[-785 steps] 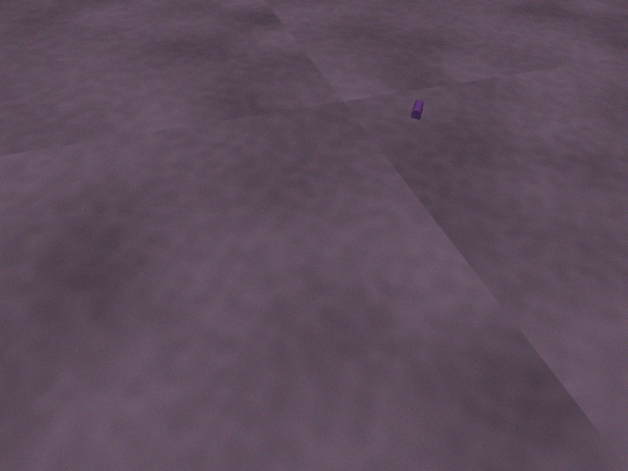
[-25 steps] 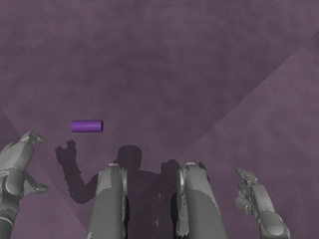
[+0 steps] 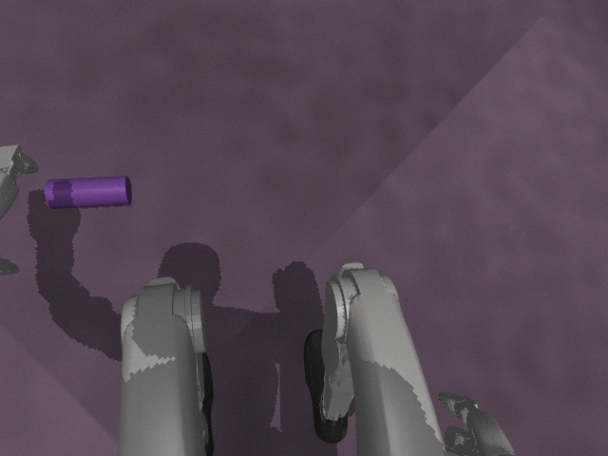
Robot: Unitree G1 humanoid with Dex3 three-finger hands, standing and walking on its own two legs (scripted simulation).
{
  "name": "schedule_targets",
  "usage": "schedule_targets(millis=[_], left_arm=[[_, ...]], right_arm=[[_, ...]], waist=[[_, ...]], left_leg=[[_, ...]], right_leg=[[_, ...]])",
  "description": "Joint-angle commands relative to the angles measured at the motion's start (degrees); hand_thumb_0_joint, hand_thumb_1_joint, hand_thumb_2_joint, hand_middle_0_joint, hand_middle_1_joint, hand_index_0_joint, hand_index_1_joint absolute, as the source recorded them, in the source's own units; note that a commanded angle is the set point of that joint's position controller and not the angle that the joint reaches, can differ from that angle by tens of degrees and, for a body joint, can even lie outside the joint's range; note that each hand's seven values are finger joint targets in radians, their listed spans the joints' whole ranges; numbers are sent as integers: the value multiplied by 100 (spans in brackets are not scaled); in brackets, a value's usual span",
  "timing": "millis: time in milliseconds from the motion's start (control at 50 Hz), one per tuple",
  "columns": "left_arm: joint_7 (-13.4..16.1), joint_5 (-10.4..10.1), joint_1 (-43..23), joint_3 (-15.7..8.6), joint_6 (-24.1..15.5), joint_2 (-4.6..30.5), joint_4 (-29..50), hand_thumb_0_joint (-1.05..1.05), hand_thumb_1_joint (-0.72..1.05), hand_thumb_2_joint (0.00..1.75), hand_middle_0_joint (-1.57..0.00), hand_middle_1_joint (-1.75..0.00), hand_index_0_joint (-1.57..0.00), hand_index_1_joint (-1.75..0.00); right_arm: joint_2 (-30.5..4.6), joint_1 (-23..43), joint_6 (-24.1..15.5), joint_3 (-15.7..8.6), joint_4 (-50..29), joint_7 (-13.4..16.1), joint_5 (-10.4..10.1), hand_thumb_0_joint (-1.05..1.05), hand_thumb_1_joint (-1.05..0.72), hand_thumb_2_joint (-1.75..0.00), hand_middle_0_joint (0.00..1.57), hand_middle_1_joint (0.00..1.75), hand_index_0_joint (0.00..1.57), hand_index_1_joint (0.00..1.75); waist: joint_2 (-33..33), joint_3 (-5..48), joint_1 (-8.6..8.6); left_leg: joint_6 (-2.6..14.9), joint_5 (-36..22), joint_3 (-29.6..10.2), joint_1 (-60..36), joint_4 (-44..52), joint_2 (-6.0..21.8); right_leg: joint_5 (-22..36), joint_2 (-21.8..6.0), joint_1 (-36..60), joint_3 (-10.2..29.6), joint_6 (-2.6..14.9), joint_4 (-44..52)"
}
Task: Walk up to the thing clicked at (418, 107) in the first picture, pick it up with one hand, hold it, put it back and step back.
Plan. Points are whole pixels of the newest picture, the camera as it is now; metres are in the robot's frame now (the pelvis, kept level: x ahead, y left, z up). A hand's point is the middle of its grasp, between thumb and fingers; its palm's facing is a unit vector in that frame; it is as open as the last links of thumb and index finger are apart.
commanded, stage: rise first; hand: left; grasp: from above
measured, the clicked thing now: (90, 192) +0.51 +0.32 -0.35
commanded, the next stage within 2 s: none
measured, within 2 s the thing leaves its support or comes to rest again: neither
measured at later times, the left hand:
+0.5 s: hand (23, 206) +0.44 +0.36 -0.20, palm faces -0.46 -0.06 -0.89, open 13.8 cm
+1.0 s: hand (32, 203) +0.45 +0.36 -0.22, palm faces -0.46 -0.07 -0.88, open 14.1 cm
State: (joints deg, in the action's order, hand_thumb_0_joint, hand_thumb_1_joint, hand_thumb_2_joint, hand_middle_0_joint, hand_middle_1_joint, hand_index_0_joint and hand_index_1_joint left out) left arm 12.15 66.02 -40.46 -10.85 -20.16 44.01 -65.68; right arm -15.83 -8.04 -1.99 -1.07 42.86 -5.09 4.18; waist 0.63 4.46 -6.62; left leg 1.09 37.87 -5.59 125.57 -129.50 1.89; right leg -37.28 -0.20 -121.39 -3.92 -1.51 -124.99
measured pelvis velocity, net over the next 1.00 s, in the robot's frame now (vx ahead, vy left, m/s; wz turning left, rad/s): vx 0.01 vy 0.00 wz -0.06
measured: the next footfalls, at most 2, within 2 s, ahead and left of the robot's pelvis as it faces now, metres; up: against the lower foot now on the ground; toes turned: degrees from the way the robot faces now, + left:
none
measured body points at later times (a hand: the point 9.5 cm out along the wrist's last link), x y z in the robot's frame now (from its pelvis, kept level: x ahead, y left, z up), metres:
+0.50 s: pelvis +0.01 +0.00 -0.04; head +0.26 +0.08 +0.33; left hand +0.46 +0.36 -0.15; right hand +0.09 -0.28 -0.15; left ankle +0.09 +0.12 -0.34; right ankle +0.11 -0.13 -0.34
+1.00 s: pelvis +0.01 +0.00 -0.05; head +0.26 +0.09 +0.31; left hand +0.47 +0.36 -0.17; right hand +0.07 -0.28 -0.15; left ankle +0.09 +0.12 -0.34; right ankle +0.11 -0.13 -0.34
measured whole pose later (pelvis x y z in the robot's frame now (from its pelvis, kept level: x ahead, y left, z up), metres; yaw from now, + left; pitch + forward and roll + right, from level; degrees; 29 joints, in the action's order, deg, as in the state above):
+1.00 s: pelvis +0.01 +0.00 -0.05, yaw -3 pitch +33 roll -11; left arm 19.5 76.3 -52.3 -11.4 -21.7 53.7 -81.0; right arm -16.1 -6.5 0.7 5.0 41.7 -8.6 10.3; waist 3.2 0.0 -12.1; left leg 1.4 40.0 -8.6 134.3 -140.8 1.5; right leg -38.8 0.5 -128.4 -6.0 -2.5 -134.0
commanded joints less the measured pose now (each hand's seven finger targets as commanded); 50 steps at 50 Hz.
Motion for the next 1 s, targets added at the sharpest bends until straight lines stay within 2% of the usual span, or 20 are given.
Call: schedule_targets(millis=[0,60,120,160,240,260,320,360,420,460,540,560,600,660,700,800,860,920,940,980], left_arm=[[416,188,-1727,-292,-50,1958,522,0,-51,100,-9,-93,-8,-94],[471,366,-1924,-129,-94,1924,337,0,-48,98,-12,-89,-11,-90],[553,533,-2142,-164,-179,2096,191,0,-48,98,-12,-89,-11,-90],[614,600,-2193,-103,-226,2045,85,0,-46,95,-12,-90,-12,-90],[744,753,-2291,-186,-266,2199,-176,0,-46,95,-13,-90,-13,-90],[784,773,-2285,-247,-250,2257,-303,0,-46,95,-13,-90,-13,-91],[881,755,-2409,-281,-194,2277,-300,0,-46,94,-13,-91,-13,-91],[929,775,-2627,-262,-171,2361,-261,0,-46,94,-14,-92,-14,-92],[950,790,-2500,-328,-98,2467,-487,0,-46,93,-13,-93,-14,-93],[947,785,-2490,-379,-58,2521,-459,0,-46,93,-12,-94,-13,-94],[859,740,-2491,-340,-2,2514,-445,0,-49,95,-9,-98,-10,-97],[847,715,-2482,-389,2,2599,-393,0,-48,94,-10,-98,-11,-96],[818,661,-2488,-391,-7,2550,-427,0,-48,95,-9,-97,-10,-96],[763,722,-2413,-377,-47,2634,-424,0,-50,96,-9,-99,-9,-98],[791,699,-2421,-444,-70,2663,-500,0,-50,96,-9,-98,-10,-97],[847,774,-2551,-322,-151,2635,-679,0,-53,99,-7,-100,-7,-99],[916,828,-2634,-327,-171,2668,-663,0,-53,99,-7,-100,-7,-100],[973,882,-2761,-270,-192,2659,-731,0,-52,99,-6,-101,-7,-100],[990,896,-2752,-260,-188,2659,-740,0,-60,107,-7,-97,-4,-100],[1034,865,-2840,-255,-162,2688,-808,0,-54,100,-6,-101,-6,-101]], right_arm=[[-1376,-774,14,-409,-213,18,57,0,-89,-90,20,30,20,30],[-1356,-784,68,-364,-189,-17,112,0,-89,-90,20,30,20,30],[-1421,-832,114,-338,-170,-45,173,0,-89,-90,20,30,20,30],[-1414,-819,140,-306,-153,-60,222,0,-89,-90,20,30,20,30],[-1395,-891,188,-238,-68,-81,305,0,-90,-90,20,30,20,30],[-1383,-937,201,-206,-59,-97,330,0,-90,-90,20,30,20,30],[-1416,-986,184,-179,-55,-145,404,0,-90,-90,20,30,20,30],[-1408,-872,184,-174,-121,-154,388,0,-90,-90,20,30,20,30],[-1431,-893,179,-121,-111,-184,449,0,-90,-90,20,30,20,30],[-1436,-955,192,-122,-103,-192,460,0,-90,-90,20,30,20,30],[-1466,-1010,206,-100,-105,-215,508,0,-90,-90,20,30,20,30],[-1460,-972,220,-92,-124,-218,488,0,-90,-90,20,30,20,30],[-1479,-994,232,-104,-149,-221,506,0,-90,-90,20,30,20,30],[-1486,-1055,275,-36,-113,-236,544,0,-90,-90,20,30,20,30],[-1485,-1092,298,-19,-75,-246,571,0,-90,-90,20,30,20,30],[-1541,-928,289,62,-121,-261,550,0,-90,-90,20,30,20,30],[-1563,-941,290,93,-113,-260,569,0,-90,-90,20,30,20,30],[-1567,-966,278,136,-114,-277,585,0,-90,-90,20,30,20,30],[-1569,-966,270,148,-124,-281,589,0,-90,-90,20,30,20,30],[-1585,-927,233,154,-123,-282,587,0,-90,-90,20,30,20,30]], waist=[[-1471,3682,92],[-1471,3534,-11],[-1605,3602,-75],[-1553,3570,-110],[-1561,3575,-150],[-1549,3641,-214],[-1689,3809,-212],[-1625,3737,-229],[-1639,3638,-248],[-1665,3801,-219],[-1704,3762,-343],[-1661,3799,-251],[-1682,3715,-318],[-1662,3797,-346],[-1702,3716,-366],[-1838,3367,-427],[-1967,3422,-419],[-1914,3397,-530],[-1944,3346,-533],[-1966,3276,-547]], left_leg=[[1,-502,88,-3086,1562,-156],[18,-448,106,-2931,1412,-173],[-18,-537,79,-2946,1277,-173],[-6,-522,67,-2925,1198,-172],[19,-592,131,-2822,985,-189],[28,-744,157,-2771,907,-196],[34,-1219,185,-2965,767,-180],[54,-1026,201,-2732,731,-182],[56,-1007,213,-2579,662,-172],[59,-1094,215,-2629,632,-170],[73,-1280,197,-2606,502,-152],[69,-1196,166,-2590,548,-154],[62,-1125,151,-2539,543,-137],[74,-1415,153,-2568,431,-139],[75,-1338,174,-2455,414,-148],[12,-926,33,-2420,513,-128],[1,-973,26,-2519,501,-134],[17,-948,35,-2403,448,-148],[19,-989,33,-2446,439,-146],[17,-834,13,-2430,462,-133]], right_leg=[[485,139,1083,-374,382,990],[449,143,1002,-396,376,930],[495,142,859,-417,374,782],[503,147,826,-444,365,751],[571,170,832,-453,351,704],[696,182,928,-463,338,671],[1039,190,996,-477,323,552],[915,233,953,-483,335,571],[935,230,1033,-501,329,503],[998,244,1107,-501,325,483],[1198,244,1159,-524,304,438],[1102,250,1135,-514,318,431],[1069,239,1086,-525,311,426],[1305,271,1239,-538,303,408],[1251,271,1219,-532,302,391],[877,283,741,-616,355,282],[908,279,695,-620,350,248],[949,287,750,-648,335,239],[972,284,719,-649,331,225],[869,273,618,-658,327,223]])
